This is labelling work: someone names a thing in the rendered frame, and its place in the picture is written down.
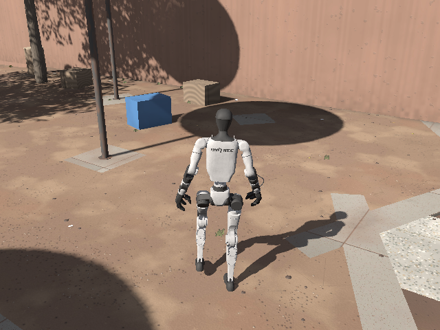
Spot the left robot upper arm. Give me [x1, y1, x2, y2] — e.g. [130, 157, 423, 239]
[187, 137, 208, 176]

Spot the right robot hand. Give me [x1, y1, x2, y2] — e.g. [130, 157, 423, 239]
[245, 191, 262, 206]

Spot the left robot forearm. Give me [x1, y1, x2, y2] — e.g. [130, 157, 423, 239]
[178, 165, 194, 195]

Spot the left robot hand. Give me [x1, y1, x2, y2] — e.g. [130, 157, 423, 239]
[175, 193, 191, 211]

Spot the robot left shin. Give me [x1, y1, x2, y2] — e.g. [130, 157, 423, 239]
[196, 216, 206, 262]

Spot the right robot forearm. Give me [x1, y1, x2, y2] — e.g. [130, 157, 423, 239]
[248, 167, 261, 194]

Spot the right robot upper arm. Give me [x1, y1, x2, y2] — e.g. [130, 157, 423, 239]
[237, 140, 255, 177]

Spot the right robot thigh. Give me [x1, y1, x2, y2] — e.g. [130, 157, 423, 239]
[225, 193, 243, 247]

